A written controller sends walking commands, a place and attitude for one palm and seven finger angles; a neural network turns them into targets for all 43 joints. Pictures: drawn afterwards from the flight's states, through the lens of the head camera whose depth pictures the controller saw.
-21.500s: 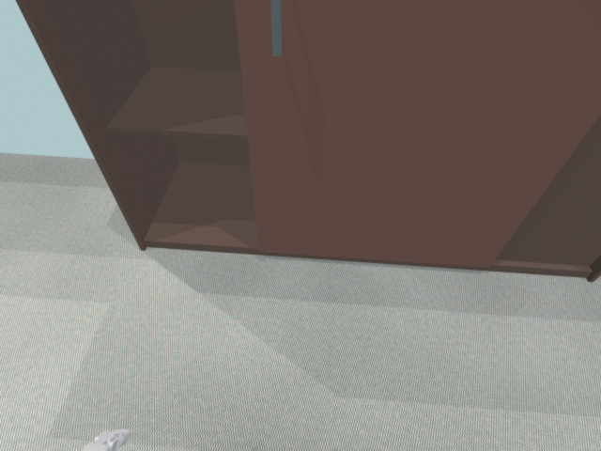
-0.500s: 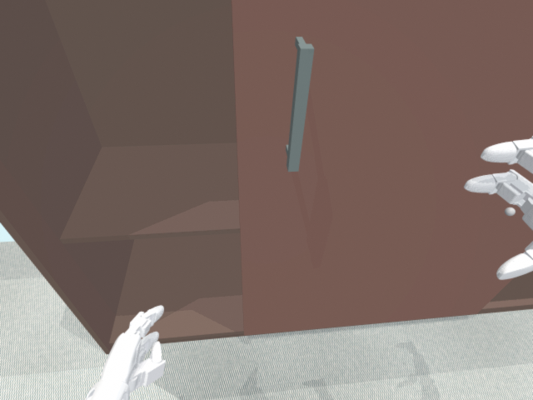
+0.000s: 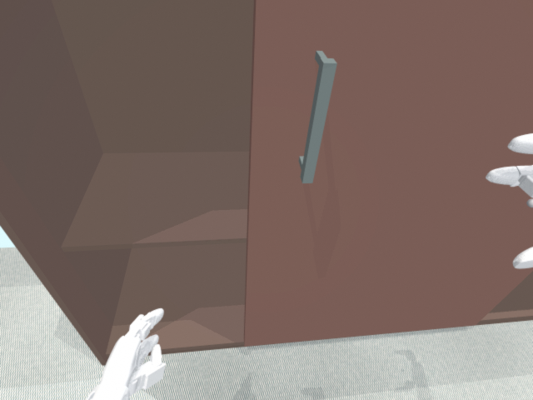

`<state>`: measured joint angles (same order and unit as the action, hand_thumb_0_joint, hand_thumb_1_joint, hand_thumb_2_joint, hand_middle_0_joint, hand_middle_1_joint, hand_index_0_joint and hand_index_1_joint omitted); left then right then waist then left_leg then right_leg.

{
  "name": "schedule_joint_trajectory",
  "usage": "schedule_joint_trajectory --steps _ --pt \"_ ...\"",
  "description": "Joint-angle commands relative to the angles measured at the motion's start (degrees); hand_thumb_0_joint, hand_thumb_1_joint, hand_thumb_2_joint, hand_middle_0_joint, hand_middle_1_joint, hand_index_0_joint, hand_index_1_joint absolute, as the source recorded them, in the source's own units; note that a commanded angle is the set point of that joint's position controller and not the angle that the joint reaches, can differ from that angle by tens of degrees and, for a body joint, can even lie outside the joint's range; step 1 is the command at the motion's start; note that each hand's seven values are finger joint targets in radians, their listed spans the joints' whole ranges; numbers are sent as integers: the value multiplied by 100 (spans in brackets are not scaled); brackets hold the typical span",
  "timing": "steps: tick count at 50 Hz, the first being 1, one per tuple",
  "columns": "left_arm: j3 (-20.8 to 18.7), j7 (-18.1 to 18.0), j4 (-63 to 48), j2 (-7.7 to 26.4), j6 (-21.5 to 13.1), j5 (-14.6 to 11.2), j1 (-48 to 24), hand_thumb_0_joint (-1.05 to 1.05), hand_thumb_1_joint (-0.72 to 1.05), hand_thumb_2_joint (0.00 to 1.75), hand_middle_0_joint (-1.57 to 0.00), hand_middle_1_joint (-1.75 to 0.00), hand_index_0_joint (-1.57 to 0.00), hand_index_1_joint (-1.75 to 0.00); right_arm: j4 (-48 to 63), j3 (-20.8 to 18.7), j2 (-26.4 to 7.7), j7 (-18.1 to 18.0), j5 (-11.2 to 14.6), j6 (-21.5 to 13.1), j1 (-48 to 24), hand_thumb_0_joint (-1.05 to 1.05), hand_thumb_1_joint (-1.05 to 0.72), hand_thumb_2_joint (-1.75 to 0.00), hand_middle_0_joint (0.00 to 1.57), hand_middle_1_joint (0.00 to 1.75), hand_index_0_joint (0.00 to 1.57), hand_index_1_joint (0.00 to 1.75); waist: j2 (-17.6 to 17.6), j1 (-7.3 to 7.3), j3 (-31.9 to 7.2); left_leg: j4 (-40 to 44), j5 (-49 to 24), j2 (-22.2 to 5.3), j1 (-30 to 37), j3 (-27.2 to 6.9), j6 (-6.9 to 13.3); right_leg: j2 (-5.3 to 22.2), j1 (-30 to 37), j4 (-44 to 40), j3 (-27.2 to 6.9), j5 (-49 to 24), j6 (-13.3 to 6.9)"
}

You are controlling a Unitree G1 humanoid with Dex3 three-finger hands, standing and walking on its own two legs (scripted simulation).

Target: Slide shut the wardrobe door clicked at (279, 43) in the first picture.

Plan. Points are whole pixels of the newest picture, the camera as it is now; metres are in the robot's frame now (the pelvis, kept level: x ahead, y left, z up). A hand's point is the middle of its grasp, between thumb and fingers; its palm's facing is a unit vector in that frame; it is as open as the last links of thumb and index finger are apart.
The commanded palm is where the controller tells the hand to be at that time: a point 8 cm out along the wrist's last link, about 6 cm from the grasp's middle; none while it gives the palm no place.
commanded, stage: move the hooked fingers beside the handle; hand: right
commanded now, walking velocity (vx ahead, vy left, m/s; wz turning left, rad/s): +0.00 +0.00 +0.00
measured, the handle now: (313, 122) +0.49 -0.06 +0.22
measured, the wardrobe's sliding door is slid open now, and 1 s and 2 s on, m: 0.49 0.49 0.49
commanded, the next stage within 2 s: none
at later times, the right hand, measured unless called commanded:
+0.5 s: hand (437, 182) +0.35 -0.22 +0.21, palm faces -0.08 +0.99 -0.14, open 14.0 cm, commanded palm +0.32 -0.27 +0.23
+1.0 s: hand (403, 146) +0.40 -0.18 +0.24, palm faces -0.10 +0.99 -0.05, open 14.0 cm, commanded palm +0.38 -0.23 +0.22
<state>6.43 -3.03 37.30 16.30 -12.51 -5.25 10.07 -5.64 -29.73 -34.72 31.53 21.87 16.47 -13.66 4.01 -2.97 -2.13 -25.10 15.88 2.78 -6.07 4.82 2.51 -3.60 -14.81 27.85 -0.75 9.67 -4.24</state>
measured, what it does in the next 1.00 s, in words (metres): stands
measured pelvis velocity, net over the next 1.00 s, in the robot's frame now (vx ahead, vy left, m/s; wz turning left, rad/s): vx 0.04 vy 0.02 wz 0.02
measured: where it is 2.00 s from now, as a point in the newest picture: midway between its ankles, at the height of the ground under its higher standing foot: outside the picture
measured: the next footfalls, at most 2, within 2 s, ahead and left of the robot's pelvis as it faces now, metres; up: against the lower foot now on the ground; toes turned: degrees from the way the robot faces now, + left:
none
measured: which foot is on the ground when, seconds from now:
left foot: down 0.00-1.00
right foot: down 0.00-1.00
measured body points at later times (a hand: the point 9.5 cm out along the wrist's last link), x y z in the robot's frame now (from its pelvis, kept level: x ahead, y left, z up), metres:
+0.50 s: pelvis +0.02 +0.02 +0.00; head +0.01 +0.04 +0.45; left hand +0.21 +0.26 -0.08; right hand +0.35 -0.27 +0.22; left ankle -0.02 +0.09 -0.74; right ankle +0.06 -0.07 -0.74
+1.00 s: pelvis +0.04 +0.02 +0.00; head +0.02 +0.04 +0.45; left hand +0.22 +0.25 -0.08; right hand +0.40 -0.23 +0.24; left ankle -0.02 +0.09 -0.74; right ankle +0.06 -0.07 -0.74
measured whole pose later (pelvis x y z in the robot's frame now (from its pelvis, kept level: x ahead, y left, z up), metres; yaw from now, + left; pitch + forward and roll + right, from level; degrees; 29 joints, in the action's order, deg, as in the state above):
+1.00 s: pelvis +0.04 +0.02 +0.00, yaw +1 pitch -1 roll +0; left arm 5.1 -3.7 38.2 16.1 -7.4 -5.2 9.2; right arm -14.4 -17.8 -25.0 19.9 17.3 16.4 -28.2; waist 3.2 -0.9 -2.8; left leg -26.6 19.3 2.8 -6.9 3.6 3.5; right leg -3.5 -15.0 28.5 0.2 13.0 -3.3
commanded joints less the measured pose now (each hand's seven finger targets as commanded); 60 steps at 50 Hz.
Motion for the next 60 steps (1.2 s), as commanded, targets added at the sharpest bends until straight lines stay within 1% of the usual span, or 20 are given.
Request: schedule_joint_trajectory --steps 1,5,8,10,13,16,19,22,24,27,32,35,39,42,45,46,49,53,56,60 --pt "-392 -70 -938 822 -309 -101 -916 0 90 90 -20 -30 -20 -30 425 125 -1227 -28 -133 -36 -2074 0 50 -30 30 120 30 120 331 182 -349 618 -200 -258 -1335 -415 -99 339 1034 -397 -662 401 133" --pt "-349 -124 -1033 758 -364 -91 -881 0 90 90 -20 -30 -20 -30 1217 116 -1535 -68 -183 -513 -2870 0 50 -30 30 120 30 120 -36 248 -1227 559 -367 -224 -1055 -435 -110 321 1492 -187 -659 51 60" --pt "-345 -136 -1027 761 -425 -43 -895 0 90 90 -20 -30 -20 -30 1691 -182 -1668 -192 -60 -898 -3113 0 50 -30 30 120 30 120 339 178 -1966 428 -949 -228 -643 -399 -51 280 1978 -132 -682 -534 83" --pt "-357 -102 -945 753 -403 2 -842 0 90 90 -20 -30 -20 -30 1294 -628 -1891 -335 -36 -893 -2431 0 50 -30 30 120 30 120 249 -7 -1806 429 -1145 -224 -515 -395 -45 291 1700 -122 -611 -703 95" --pt "-399 -55 -798 776 -265 -4 -834 0 90 90 -20 -30 -20 -30 -4 -678 -1685 -442 -100 -444 -1902 0 50 -30 30 120 30 120 -152 -50 -887 421 -1389 -262 -702 -371 -104 297 954 -199 -484 -617 79" --pt "-429 -3 -898 829 -75 -81 -932 0 90 90 -20 -30 -20 -30 -467 -147 -1288 -434 -252 75 -1833 0 50 -30 30 120 30 120 -353 -7 -409 447 -1269 -321 -945 -446 -216 291 606 -204 -401 -410 87" --pt "-445 1 -1137 795 -71 -132 -942 0 90 90 -20 -30 -20 -30 305 230 -1134 -382 -340 67 -2371 0 50 -30 30 120 30 120 72 104 -956 314 -1474 -307 -928 -443 -192 282 1132 -79 -422 -693 70" --pt "-398 -61 -1239 714 -122 -107 -930 0 90 90 -20 -30 -20 -30 1604 434 -1086 -448 -249 -414 -3131 0 50 -30 30 120 30 120 97 243 -1771 249 -1796 -267 -732 -455 -154 261 1768 66 -446 -1096 21" --pt "-405 -129 -1151 735 -156 -56 -865 0 90 90 -20 -30 -20 -30 1741 -48 -1437 -529 -129 -720 -3240 0 50 -30 30 120 30 120 117 202 -2088 229 -1931 -239 -539 -453 -133 272 1995 72 -475 -1275 31" --pt "-410 -160 -893 729 -155 3 -792 0 90 90 -20 -30 -20 -30 1109 -282 -1436 -712 -104 -817 -3119 0 50 -30 30 120 30 120 -155 165 -1774 266 -2091 -240 -501 -464 -151 258 1694 28 -439 -1216 20" --pt "-450 -117 -775 779 78 -56 -802 0 90 90 -20 -30 -20 -30 -333 224 -961 -891 -414 -46 -2644 0 50 -30 30 120 30 120 46 133 -730 307 -1816 -338 -845 -470 -150 263 1004 -80 -354 -808 87" --pt "-477 -90 -960 766 154 -88 -801 0 90 90 -20 -30 -20 -30 -131 711 -597 -799 -457 73 -2773 0 50 -30 30 120 30 120 -383 215 -1011 247 -2043 -354 -778 -479 -217 285 1106 39 -343 -932 44" --pt "-430 -109 -1129 698 69 -65 -883 0 90 90 -20 -30 -20 -30 1219 514 -895 -782 -318 -479 -3654 0 50 -30 30 120 30 120 -56 223 -2058 82 -2474 -300 -476 -456 -133 241 1860 112 -416 -1570 20" --pt "-400 -118 -1035 656 28 2 -852 0 90 90 -20 -30 -20 -30 1434 350 -867 -977 -250 -745 -3703 0 50 -30 30 120 30 120 34 192 -2209 80 -2428 -268 -443 -419 -84 268 2067 87 -470 -1780 56" --pt "-454 -114 -769 699 110 31 -741 0 90 90 -20 -30 -20 -30 386 275 -771 -1203 -349 -525 -3292 0 50 -30 30 120 30 120 -199 147 -1467 213 -2082 -257 -673 -401 -80 308 1609 6 -425 -1334 87" --pt "-440 -122 -709 712 176 7 -768 0 90 90 -20 -30 -20 -30 -49 519 -533 -1255 -401 -337 -3292 0 50 -30 30 120 30 120 -265 215 -980 263 -1895 -279 -831 -413 -90 289 1274 -75 -395 -1005 88" --pt "-467 -136 -691 771 335 -45 -731 0 90 90 -20 -30 -20 -30 -780 933 -253 -1348 -554 120 -3348 0 50 -30 30 120 30 120 -409 273 -531 323 -1467 -322 -1025 -416 -105 297 925 -183 -416 -533 104" --pt "-503 -112 -898 721 334 -38 -736 0 90 90 -20 -30 -20 -30 182 1258 -139 -1408 -640 -104 -4270 0 50 -30 30 120 30 120 -192 360 -1510 228 -1864 -320 -732 -449 -67 268 1532 -47 -447 -1033 55" --pt "-479 -121 -893 703 251 33 -692 0 90 90 -20 -30 -20 -30 979 880 -523 -1478 -519 -656 -4876 0 50 -30 30 120 30 120 -64 344 -2266 193 -2146 -263 -487 -471 -39 273 2088 -2 -507 -1494 62" --pt "-478 -142 -605 719 243 66 -547 0 90 90 -20 -30 -20 -30 72 802 -425 -1626 -525 -816 -4775 0 50 -30 30 120 30 120 -247 324 -1913 269 -1931 -240 -542 -441 -40 321 1956 -105 -480 -1329 91"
